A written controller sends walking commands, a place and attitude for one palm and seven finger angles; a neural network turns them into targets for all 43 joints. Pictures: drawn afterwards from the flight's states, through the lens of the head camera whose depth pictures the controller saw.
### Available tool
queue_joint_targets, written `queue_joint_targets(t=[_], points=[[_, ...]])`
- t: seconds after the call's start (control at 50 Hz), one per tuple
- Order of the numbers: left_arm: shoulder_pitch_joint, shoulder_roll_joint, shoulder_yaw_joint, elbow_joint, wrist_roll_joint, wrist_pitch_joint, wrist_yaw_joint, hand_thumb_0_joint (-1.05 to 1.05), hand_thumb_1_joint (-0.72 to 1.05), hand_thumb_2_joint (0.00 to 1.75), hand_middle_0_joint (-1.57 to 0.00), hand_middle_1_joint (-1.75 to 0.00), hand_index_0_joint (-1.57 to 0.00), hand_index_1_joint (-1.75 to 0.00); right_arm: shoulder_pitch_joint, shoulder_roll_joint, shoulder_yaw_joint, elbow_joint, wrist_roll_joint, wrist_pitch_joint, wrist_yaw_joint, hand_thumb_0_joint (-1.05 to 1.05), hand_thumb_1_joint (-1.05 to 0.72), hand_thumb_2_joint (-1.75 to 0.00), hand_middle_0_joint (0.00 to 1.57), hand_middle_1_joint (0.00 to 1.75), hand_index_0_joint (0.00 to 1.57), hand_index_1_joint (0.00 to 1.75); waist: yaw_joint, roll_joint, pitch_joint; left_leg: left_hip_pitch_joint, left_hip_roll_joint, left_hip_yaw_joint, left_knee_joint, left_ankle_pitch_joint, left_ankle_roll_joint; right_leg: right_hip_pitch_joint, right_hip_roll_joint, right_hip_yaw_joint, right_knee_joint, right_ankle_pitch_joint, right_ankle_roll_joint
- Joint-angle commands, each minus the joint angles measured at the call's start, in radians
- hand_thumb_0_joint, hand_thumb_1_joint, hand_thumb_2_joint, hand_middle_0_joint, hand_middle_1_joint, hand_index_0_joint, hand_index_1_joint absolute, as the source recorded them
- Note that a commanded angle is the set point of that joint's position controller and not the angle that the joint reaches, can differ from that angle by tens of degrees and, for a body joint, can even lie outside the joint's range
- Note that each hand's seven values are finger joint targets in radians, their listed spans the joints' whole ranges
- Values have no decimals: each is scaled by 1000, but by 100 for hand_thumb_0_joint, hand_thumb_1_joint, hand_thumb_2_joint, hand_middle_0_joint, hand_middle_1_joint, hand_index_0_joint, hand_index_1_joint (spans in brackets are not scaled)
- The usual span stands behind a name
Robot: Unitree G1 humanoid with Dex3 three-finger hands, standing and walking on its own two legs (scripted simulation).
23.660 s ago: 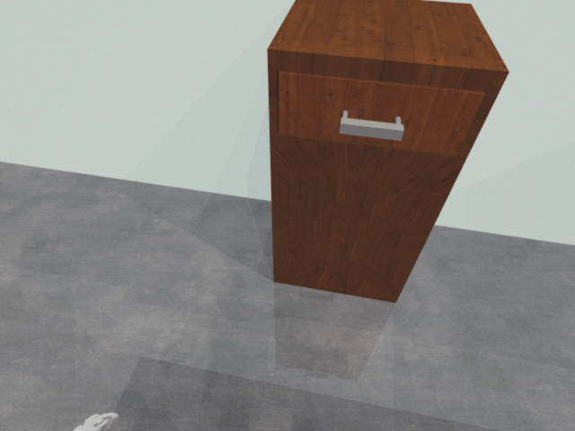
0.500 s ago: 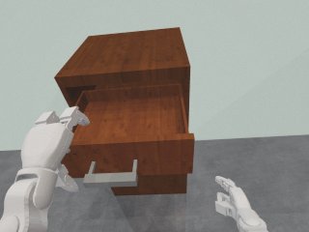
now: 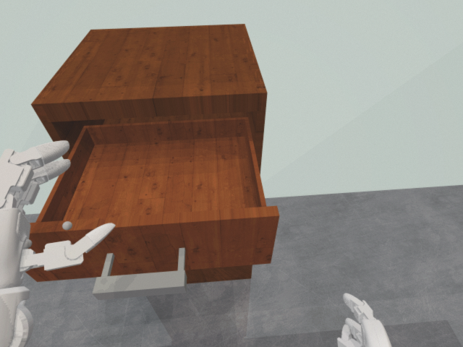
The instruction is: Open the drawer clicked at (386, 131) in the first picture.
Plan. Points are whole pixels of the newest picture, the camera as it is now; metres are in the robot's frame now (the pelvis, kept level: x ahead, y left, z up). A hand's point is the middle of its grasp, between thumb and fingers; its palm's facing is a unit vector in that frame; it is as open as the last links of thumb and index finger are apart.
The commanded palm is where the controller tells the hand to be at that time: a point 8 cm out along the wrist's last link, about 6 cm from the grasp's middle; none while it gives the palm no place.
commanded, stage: draw the hand back to the body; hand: left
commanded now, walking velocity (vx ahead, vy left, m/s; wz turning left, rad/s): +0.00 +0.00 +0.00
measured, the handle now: (144, 270) +0.22 +0.18 +0.04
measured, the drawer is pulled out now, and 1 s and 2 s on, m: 0.29 0.29 0.29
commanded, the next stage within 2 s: step back with the hand held close in 0.48 s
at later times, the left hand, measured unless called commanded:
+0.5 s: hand (39, 228) +0.18 +0.24 +0.21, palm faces +0.48 -0.80 -0.37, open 7.6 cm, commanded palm +0.13 +0.28 +0.22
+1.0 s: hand (15, 267) +0.14 +0.25 +0.20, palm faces +0.38 -0.75 -0.54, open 7.4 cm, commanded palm +0.08 +0.30 +0.22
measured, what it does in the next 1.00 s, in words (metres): shifts its weight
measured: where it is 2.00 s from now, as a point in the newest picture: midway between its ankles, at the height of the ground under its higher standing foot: outside the picture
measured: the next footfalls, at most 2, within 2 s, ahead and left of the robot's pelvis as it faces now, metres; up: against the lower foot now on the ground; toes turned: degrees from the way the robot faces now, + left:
right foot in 1.52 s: -0.14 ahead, -0.13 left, +0.00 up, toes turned -2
left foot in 1.80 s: -0.23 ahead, +0.07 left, +0.00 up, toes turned +4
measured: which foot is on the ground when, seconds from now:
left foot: down 0.00-1.00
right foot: down 0.00-1.00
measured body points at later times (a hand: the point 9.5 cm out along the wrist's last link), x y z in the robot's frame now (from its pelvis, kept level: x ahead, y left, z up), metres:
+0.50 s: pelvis +0.00 +0.00 +0.00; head -0.02 -0.01 +0.45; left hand +0.15 +0.28 +0.23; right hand +0.22 -0.20 -0.07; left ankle -0.02 +0.13 -0.74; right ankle +0.01 -0.12 -0.74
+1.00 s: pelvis -0.05 +0.01 -0.01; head -0.03 +0.02 +0.44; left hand +0.12 +0.29 +0.23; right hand +0.13 -0.23 -0.08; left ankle -0.02 +0.13 -0.74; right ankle +0.01 -0.12 -0.74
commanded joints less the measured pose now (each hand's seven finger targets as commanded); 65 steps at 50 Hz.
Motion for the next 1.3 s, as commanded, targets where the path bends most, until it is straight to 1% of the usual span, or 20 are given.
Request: queue_joint_targets(t=[0.0,0.14,0.26,0.52,0.56,0.58,0.6,0.7,0.72,0.78,0.82,0.98,1.06,1.12,1.16,1.2,1.22,1.24,1.26,1.28], points=[[-87,183,156,-239,-8,-65,26,0,44,70,-23,-59,-23,-59,-179,-85,-36,-190,1,-67,-4,0,-90,-90,20,30,20,30,23,13,-132,-37,-4,38,-66,299,21,78,-22,-29,-51,229,-14],[-71,161,176,-112,-18,-46,26,0,69,81,-22,-43,-22,-43,-174,-86,-42,-166,6,-49,-11,0,-90,-90,20,30,20,30,14,7,-56,-45,4,44,-76,289,16,36,-16,-41,-66,213,-11],[-128,164,148,-188,-14,-39,21,0,90,90,-20,-30,-20,-30,-181,-90,-39,-183,4,-50,-4,0,-90,-90,20,30,20,30,13,12,-121,-22,1,30,-75,306,22,59,-22,-36,-53,226,-12],[-134,175,165,-166,-17,-25,26,0,90,90,-20,-30,-20,-30,-192,-85,-35,-181,7,-46,-3,0,-90,-90,20,30,20,30,14,51,-65,-56,-1,24,-81,238,13,37,-21,-34,-67,165,-19],[-122,171,160,-152,-19,-27,25,0,90,90,-20,-30,-20,-30,-187,-81,-34,-184,8,-43,-2,0,-90,-90,20,30,20,30,16,6,-64,-58,2,25,-85,222,18,36,-23,-35,-70,147,-15],[-164,288,289,-190,-23,-66,24,0,90,90,-20,-30,-20,-30,-143,-127,-48,-215,13,-17,1,0,-90,-90,20,30,20,30,-36,-55,-34,-102,14,5,-39,192,43,-79,-72,60,-124,193,-5],[-90,237,248,-120,-19,-71,16,0,90,90,-20,-30,-20,-30,-154,-109,-49,-200,12,1,-3,0,-90,-90,20,30,20,30,-36,-124,-62,-75,4,1,-5,190,45,-94,-97,68,-140,210,-10],[20,213,220,-165,-12,-93,22,0,90,90,-20,-30,-20,-30,-138,-113,-60,-217,12,24,0,0,-90,-90,20,30,20,30,-49,-52,-161,-85,12,8,28,295,38,-76,-138,66,-90,290,-21],[37,223,230,-193,-15,-99,25,0,90,90,-20,-30,-20,-30,-143,-120,-64,-220,14,24,0,0,-90,-90,20,30,20,30,-49,2,-185,-86,19,3,21,326,37,-60,-137,57,-65,318,-20],[103,246,266,-239,-13,-107,35,0,90,90,-20,-30,-20,-30,-132,-120,-77,-246,16,38,1,0,-90,-90,20,30,20,30,-43,-18,-238,-124,43,-22,5,419,38,-10,-111,28,5,367,-8],[115,279,301,-282,-12,-115,45,0,90,90,-20,-30,-20,-30,-140,-125,-83,-255,14,39,-2,0,-90,-90,20,30,20,30,-38,32,-245,-163,52,-44,-15,428,37,4,-95,14,39,359,-6],[126,228,293,-278,16,-131,78,0,90,90,-20,-30,-20,-30,-86,-125,-98,-261,-25,15,-20,0,-90,-90,20,30,20,30,-48,95,-180,-420,127,-103,-81,246,76,22,-39,-2,221,86,2],[47,211,274,-244,28,-135,94,0,90,90,-20,-30,-20,-30,-56,-122,-95,-242,-27,-8,-26,0,-90,-90,20,30,20,30,-67,-10,-127,-504,80,-84,12,-119,74,-70,-101,117,116,-36,-30],[-23,237,264,-239,37,-123,111,0,90,90,-20,-30,-20,-30,-25,-134,-99,-198,-28,9,-32,0,-90,-90,20,30,20,30,-84,-207,-104,-252,-53,2,338,-239,18,-392,-275,338,-220,-332,-123],[-73,232,242,-271,44,-114,110,0,90,90,-20,-30,-20,-30,-46,-112,-80,-198,-32,17,-33,0,-90,-90,20,30,20,30,-86,-259,-137,-146,-39,13,387,-201,27,-440,-321,268,-236,-333,-125],[-48,225,246,-243,41,-107,105,0,90,90,-20,-30,-20,-30,-50,-110,-67,-195,-34,21,-36,0,-90,-90,20,30,20,30,-98,-163,-137,-152,-23,8,136,-105,29,-356,-218,124,-86,-182,-76],[-58,241,257,-258,40,-110,102,0,90,90,-20,-30,-20,-30,-75,-144,-74,-202,-39,23,-41,0,-90,-90,20,30,20,30,-91,35,-95,-221,67,-146,-51,-89,63,-378,-119,70,99,-211,-37],[-46,206,250,-273,38,-126,106,0,90,90,-20,-30,-20,-30,-88,-137,-70,-221,-41,4,-41,0,-90,-90,20,30,20,30,-75,264,-56,-383,265,-362,-227,4,124,-307,24,-29,415,-252,12],[-47,214,252,-279,48,-143,116,0,90,90,-20,-30,-20,-30,-54,-88,-75,-210,-62,-28,-39,0,-90,-90,20,30,20,30,-81,214,-51,-418,329,-399,-222,249,176,-323,55,39,639,-323,6],[-25,220,269,-266,37,-162,106,0,90,90,-20,-30,-20,-30,-43,-85,-77,-184,-60,-47,-27,0,-90,-90,20,30,20,30,-69,184,-103,-446,326,-314,-202,142,177,-271,31,88,763,-304,5]])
